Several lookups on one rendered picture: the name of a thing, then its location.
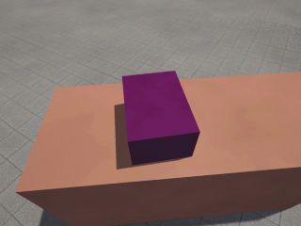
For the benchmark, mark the pedestal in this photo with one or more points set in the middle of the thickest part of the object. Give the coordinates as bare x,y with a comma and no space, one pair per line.
247,157

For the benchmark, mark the carton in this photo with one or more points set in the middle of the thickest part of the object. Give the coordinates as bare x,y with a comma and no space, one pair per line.
159,121

